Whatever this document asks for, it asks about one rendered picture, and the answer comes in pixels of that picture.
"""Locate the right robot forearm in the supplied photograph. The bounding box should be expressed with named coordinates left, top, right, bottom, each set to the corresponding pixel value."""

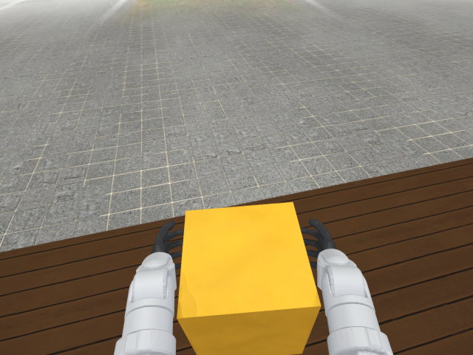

left=317, top=248, right=393, bottom=355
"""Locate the left robot hand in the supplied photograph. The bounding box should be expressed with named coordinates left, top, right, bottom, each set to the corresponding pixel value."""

left=151, top=221, right=184, bottom=270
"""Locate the carton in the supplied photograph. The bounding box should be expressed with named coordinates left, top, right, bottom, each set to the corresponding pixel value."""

left=177, top=202, right=321, bottom=355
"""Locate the left robot forearm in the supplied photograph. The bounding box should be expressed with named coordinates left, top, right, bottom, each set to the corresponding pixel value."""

left=114, top=252, right=177, bottom=355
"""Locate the right robot hand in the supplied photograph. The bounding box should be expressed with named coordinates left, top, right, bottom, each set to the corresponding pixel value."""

left=301, top=218, right=336, bottom=269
